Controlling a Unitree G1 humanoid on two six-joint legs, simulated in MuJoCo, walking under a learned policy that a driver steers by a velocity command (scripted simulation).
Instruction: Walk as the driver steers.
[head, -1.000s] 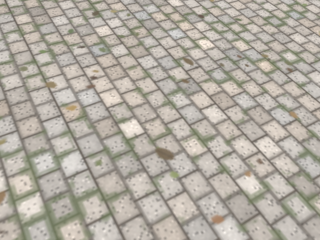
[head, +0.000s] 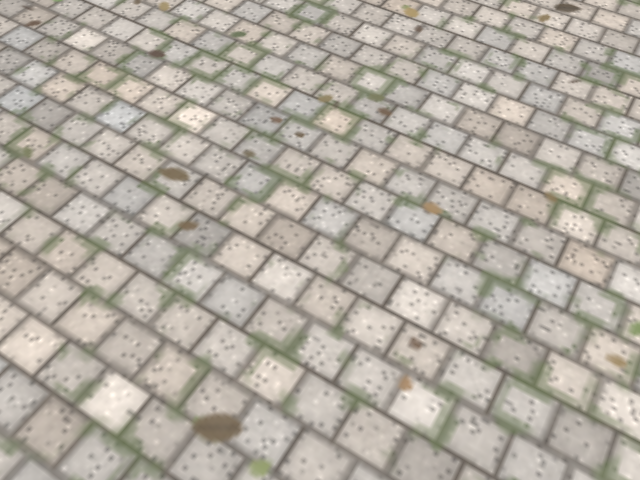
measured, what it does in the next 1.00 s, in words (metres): steps on the spot, turning right: right foot, then left foot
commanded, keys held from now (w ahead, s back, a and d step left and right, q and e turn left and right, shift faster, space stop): e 0.70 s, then w+e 0.30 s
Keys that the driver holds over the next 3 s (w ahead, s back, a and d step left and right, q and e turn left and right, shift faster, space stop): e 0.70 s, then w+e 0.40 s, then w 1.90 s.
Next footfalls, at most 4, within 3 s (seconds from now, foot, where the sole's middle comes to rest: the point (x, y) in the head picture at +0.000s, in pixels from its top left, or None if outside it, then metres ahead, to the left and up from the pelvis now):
0.08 right None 0.04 -0.13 -0.78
0.56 left None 0.10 0.08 -0.78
1.00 right None -0.02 -0.16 -0.78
1.46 left None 0.39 -0.27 -0.78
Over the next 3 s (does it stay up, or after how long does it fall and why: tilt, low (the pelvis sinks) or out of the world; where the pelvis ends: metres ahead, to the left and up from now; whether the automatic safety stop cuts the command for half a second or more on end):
stays up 0.78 -0.83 0.00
